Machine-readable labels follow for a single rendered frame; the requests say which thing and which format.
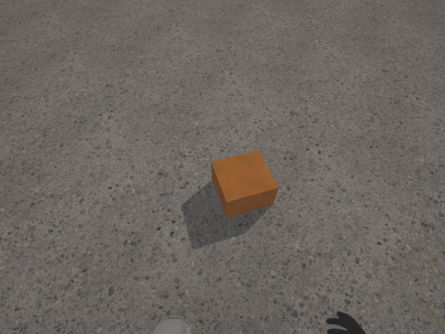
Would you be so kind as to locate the left robot thigh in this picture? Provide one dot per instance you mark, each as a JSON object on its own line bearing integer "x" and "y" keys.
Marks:
{"x": 172, "y": 326}

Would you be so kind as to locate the carton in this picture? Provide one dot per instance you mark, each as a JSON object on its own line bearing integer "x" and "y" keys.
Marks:
{"x": 243, "y": 183}

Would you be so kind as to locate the right robot hand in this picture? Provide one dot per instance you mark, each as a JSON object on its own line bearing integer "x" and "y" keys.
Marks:
{"x": 346, "y": 321}

